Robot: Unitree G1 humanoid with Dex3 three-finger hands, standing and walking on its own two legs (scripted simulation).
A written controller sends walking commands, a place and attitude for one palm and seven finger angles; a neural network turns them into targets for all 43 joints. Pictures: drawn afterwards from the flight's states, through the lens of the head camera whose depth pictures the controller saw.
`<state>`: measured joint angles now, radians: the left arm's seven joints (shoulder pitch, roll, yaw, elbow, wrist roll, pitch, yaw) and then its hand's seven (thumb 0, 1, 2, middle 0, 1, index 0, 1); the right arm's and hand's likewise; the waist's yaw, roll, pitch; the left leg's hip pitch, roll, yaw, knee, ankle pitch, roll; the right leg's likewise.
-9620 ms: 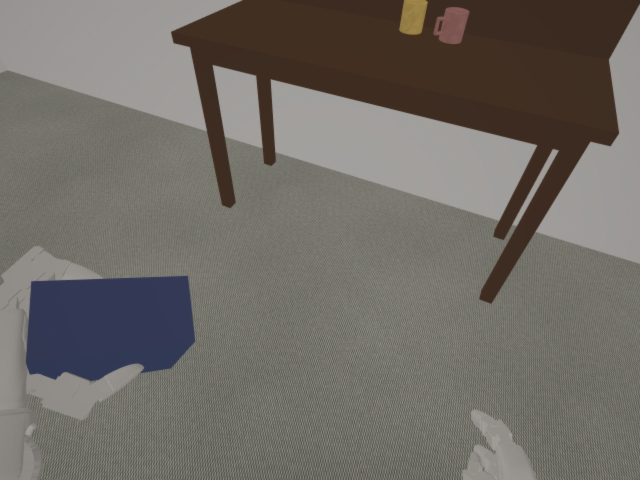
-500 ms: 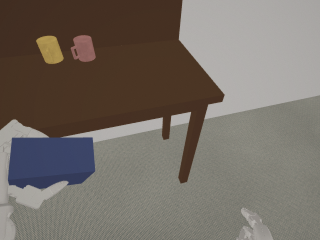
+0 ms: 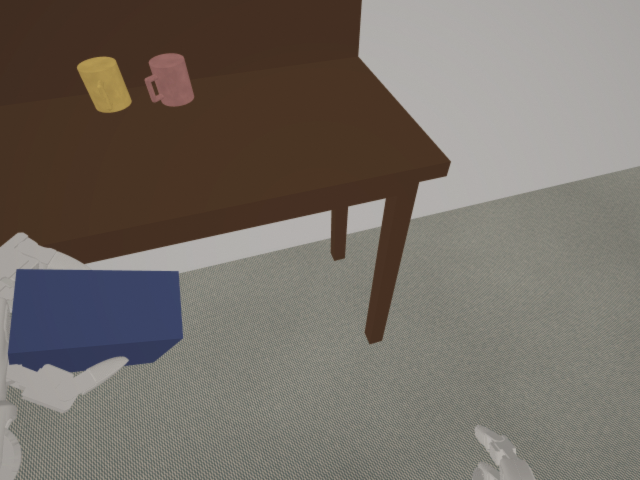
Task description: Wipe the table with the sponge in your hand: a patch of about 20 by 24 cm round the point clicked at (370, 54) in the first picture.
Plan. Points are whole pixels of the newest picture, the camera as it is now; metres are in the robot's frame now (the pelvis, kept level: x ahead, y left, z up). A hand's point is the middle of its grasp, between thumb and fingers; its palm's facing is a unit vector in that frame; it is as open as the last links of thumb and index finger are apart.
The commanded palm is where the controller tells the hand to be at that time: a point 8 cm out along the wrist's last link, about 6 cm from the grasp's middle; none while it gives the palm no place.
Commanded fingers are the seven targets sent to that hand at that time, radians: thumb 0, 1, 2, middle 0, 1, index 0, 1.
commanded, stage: come to a stop and stand still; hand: left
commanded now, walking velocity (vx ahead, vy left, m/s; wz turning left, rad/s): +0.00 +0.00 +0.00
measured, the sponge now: (121, 322) +0.23 +0.21 +0.15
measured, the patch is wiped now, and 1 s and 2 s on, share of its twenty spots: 0.00 0.00 0.00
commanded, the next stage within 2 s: look again from close up in 0.02 s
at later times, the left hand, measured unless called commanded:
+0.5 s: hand (69, 338) +0.20 +0.24 +0.16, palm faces +0.37 -0.83 -0.41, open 10.8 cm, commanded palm +0.15 +0.27 +0.18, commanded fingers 0.00 0.10 1.30 -1.20 -1.60 -1.20 -1.60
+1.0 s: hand (51, 285) +0.26 +0.28 +0.17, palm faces +0.34 -0.85 -0.40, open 10.8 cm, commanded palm +0.20 +0.32 +0.18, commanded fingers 0.00 0.10 1.30 -1.20 -1.60 -1.20 -1.60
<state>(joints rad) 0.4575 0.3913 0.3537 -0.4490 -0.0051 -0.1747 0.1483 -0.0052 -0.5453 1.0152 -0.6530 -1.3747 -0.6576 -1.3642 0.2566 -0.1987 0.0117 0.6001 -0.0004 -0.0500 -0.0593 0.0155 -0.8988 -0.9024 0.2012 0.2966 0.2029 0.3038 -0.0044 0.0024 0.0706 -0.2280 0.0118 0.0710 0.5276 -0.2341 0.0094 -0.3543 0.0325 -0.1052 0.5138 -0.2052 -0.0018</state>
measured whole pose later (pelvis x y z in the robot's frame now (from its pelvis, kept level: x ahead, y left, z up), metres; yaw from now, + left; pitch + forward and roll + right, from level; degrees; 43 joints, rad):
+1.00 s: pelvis +0.03 +0.05 -0.01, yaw -3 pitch +0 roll +0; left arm 0.42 0.37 0.38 -0.53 -0.02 -0.27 0.09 -0.01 -0.55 1.02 -0.66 -1.37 -0.66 -1.36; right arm 0.23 -0.22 0.00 0.58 -0.01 -0.16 0.00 0.02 -0.90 -0.90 0.20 0.30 0.20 0.30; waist 0.03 -0.05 0.07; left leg -0.33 0.03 0.04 0.66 -0.31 0.01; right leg -0.35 -0.01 0.03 0.73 -0.37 -0.01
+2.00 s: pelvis +0.25 +0.21 +0.00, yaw -7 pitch -1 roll +0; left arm 0.42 0.39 0.40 -0.57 -0.03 -0.17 0.15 -0.01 -0.55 1.02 -0.66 -1.37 -0.66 -1.36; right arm 0.17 -0.14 0.01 0.59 0.00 -0.14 -0.01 0.02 -0.90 -0.90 0.20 0.30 0.20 0.30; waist 0.00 -0.06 0.09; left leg -0.26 0.03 0.11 0.56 -0.28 0.02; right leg -0.33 -0.01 -0.05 0.76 -0.41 0.01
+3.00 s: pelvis +0.25 +0.25 +0.00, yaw -5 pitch +1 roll +1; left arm 0.34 0.46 0.37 -0.46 -0.05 -0.27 0.15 -0.01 -0.55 1.02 -0.66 -1.37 -0.66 -1.36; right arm 0.22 -0.19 0.04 0.62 -0.01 -0.20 0.06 0.02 -0.90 -0.90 0.20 0.30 0.20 0.30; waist 0.05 -0.10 0.06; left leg -0.31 -0.09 0.05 0.54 -0.25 0.07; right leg -0.36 -0.06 -0.06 0.61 -0.27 0.00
